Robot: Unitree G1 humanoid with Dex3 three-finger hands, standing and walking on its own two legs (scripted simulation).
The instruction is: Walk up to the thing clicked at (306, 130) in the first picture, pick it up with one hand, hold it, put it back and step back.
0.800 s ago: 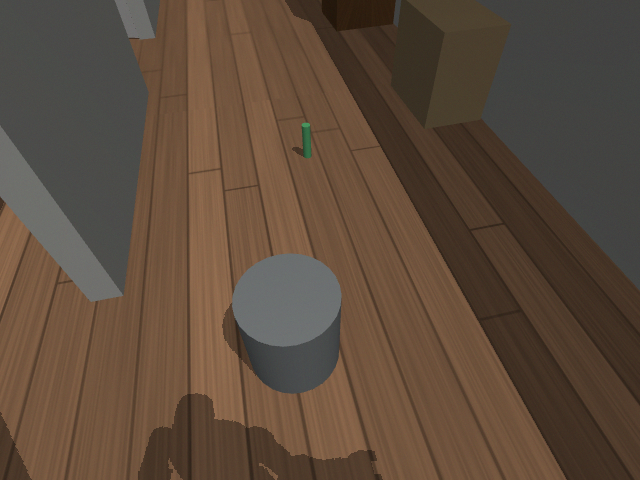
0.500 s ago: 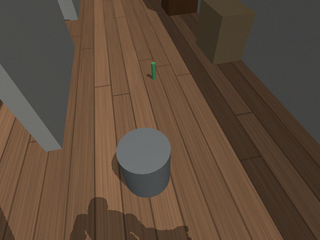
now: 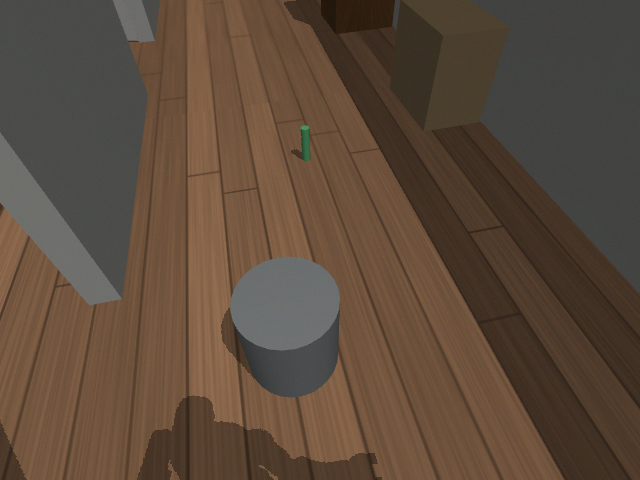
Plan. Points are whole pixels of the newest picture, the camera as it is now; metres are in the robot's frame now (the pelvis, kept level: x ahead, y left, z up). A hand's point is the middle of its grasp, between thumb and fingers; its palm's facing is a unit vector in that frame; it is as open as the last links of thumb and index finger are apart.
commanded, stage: stand
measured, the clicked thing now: (305, 143) +1.74 +0.10 -0.69
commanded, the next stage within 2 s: walk up in 0.32 s
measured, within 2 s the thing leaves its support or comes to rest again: neither
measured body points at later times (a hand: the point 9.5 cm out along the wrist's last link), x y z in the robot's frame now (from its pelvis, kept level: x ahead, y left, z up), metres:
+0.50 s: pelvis -0.02 +0.03 -0.02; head +0.04 +0.01 +0.43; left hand +0.09 +0.32 -0.14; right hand +0.07 -0.32 -0.13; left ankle -0.01 +0.12 -0.74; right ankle -0.01 -0.12 -0.75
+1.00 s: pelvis -0.01 +0.05 -0.03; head +0.02 +0.01 +0.42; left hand +0.28 +0.23 -0.12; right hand -0.15 -0.25 -0.15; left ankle -0.01 +0.12 -0.75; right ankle -0.04 -0.05 -0.75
